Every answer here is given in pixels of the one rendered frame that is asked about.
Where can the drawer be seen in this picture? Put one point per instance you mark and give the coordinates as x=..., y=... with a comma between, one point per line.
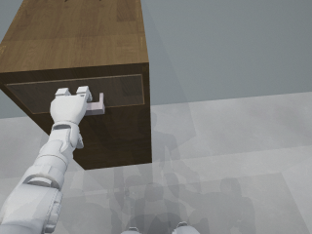
x=117, y=90

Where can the left robot forearm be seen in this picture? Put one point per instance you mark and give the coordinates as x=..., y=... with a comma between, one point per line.
x=52, y=162

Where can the robot right shin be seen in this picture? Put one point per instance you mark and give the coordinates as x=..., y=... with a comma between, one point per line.
x=182, y=224

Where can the handle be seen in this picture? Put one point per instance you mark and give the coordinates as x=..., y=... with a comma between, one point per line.
x=96, y=108

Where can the robot left shin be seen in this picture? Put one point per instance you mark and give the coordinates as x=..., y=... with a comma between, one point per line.
x=133, y=229

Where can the robot left hand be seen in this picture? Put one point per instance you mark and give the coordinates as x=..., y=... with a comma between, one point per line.
x=66, y=107

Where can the left robot upper arm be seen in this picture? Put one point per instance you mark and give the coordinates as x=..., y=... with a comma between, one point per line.
x=33, y=209

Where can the cabinet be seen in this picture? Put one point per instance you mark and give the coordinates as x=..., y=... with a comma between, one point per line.
x=50, y=40

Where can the robot shin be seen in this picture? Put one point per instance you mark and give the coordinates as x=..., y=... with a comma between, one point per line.
x=182, y=224
x=133, y=229

